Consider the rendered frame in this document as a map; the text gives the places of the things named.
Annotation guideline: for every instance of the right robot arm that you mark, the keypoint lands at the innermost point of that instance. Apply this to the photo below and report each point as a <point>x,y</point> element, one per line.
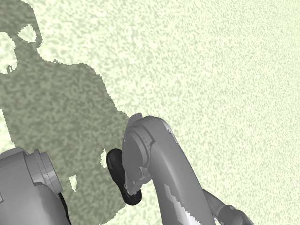
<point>229,215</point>

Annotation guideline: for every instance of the right robot hand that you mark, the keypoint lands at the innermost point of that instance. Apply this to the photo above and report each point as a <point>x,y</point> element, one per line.
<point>214,203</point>

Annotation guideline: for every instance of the left robot foot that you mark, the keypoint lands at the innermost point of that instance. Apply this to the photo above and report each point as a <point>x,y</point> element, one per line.
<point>65,206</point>

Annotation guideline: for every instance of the right robot foot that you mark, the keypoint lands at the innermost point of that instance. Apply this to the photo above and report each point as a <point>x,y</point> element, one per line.
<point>117,172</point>

